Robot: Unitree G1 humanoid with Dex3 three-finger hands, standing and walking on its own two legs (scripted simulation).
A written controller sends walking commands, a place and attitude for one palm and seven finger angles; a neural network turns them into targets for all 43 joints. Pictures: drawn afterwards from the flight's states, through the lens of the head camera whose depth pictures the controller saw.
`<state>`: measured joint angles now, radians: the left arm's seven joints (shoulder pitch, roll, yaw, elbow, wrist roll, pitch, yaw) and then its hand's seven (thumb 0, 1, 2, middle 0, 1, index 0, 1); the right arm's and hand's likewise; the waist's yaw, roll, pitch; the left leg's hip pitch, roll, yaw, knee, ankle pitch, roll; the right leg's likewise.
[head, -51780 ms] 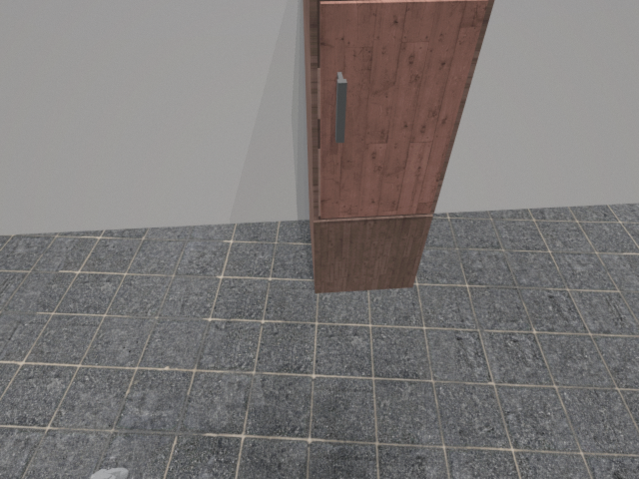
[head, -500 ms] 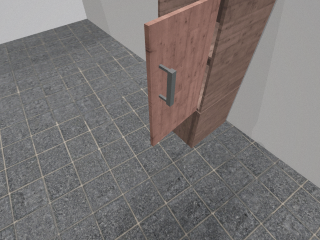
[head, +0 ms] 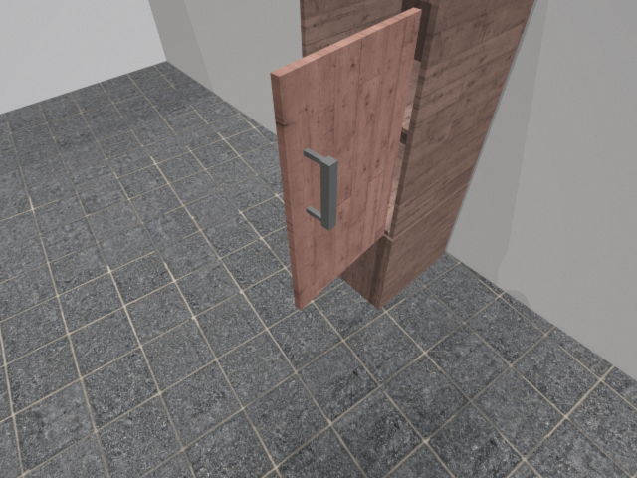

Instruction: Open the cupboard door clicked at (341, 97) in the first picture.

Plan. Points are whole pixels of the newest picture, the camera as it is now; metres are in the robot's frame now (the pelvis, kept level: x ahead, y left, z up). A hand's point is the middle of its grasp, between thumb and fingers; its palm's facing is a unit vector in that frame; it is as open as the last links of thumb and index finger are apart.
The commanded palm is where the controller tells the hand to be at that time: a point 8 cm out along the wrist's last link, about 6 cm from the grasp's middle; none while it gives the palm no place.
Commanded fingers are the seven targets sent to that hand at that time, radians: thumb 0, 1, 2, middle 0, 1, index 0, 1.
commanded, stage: let the arm hang, fingers relaxed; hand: left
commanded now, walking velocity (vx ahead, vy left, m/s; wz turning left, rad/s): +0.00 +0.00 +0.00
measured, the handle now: (319, 190) +0.57 +0.03 +0.03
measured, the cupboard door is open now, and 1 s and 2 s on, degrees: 95 95 95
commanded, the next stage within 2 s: look to check the result in 0.02 s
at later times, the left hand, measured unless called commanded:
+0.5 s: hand out of the picture +0.07 +0.23 -0.16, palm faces -0.02 -0.94 -0.33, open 7.4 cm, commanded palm none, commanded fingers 0.00 0.90 0.90 -0.20 -0.30 -0.20 -0.30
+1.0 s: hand out of the picture +0.10 +0.21 -0.16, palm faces -0.03 -0.95 -0.31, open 7.4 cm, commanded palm none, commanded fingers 0.00 0.90 0.90 -0.20 -0.30 -0.20 -0.30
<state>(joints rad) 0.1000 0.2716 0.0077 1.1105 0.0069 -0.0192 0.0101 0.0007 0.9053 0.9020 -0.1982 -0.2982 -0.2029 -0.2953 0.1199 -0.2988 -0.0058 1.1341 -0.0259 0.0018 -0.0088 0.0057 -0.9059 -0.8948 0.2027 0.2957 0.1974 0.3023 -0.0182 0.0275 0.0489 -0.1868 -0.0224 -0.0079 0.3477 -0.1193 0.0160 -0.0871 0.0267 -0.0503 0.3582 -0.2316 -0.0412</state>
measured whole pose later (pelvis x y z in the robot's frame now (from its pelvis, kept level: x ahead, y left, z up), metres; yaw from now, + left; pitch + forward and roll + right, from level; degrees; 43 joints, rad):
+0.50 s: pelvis +0.02 -0.01 +0.00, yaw -1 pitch -2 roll +0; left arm 0.14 0.29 0.01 1.15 0.00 -0.01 0.02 0.00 0.91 0.90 -0.20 -0.30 -0.20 -0.30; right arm 0.12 -0.29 0.00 1.15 -0.02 0.01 -0.01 0.01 -0.91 -0.89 0.20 0.30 0.20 0.30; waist -0.01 0.03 0.07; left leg -0.15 -0.01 0.00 0.32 -0.14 0.00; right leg -0.04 0.04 -0.04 0.30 -0.23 -0.05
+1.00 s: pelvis +0.03 -0.01 +0.00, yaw -1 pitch -2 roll +0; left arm 0.14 0.27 0.00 1.13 0.00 -0.02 0.02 0.00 0.90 0.90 -0.20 -0.30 -0.20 -0.30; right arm 0.13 -0.29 0.00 1.15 -0.02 0.01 -0.02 0.01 -0.91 -0.89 0.20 0.30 0.20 0.30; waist -0.01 0.02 0.06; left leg -0.14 -0.01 0.01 0.32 -0.15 0.00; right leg -0.03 0.04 -0.03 0.29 -0.24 -0.05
